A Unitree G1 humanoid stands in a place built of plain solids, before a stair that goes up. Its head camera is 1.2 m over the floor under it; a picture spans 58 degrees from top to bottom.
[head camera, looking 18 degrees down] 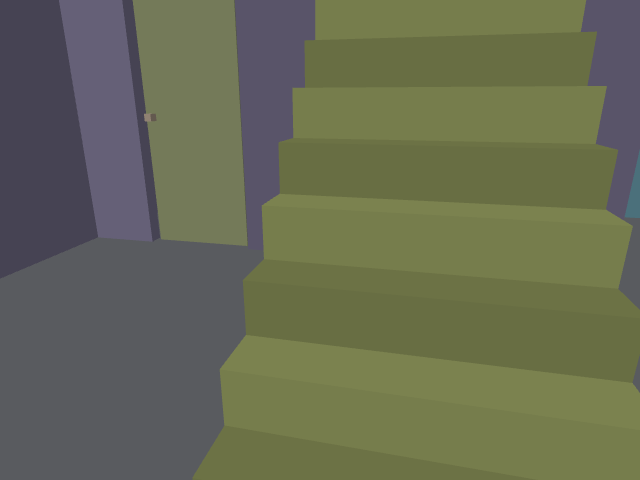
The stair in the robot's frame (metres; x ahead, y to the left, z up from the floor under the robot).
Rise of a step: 0.21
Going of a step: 0.21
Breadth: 1.20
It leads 13 degrees to the right of straight ahead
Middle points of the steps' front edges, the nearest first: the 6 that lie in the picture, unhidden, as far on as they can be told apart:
1.00 -0.28 0.42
1.20 -0.32 0.62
1.41 -0.37 0.83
1.61 -0.42 1.04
1.81 -0.47 1.25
2.01 -0.51 1.46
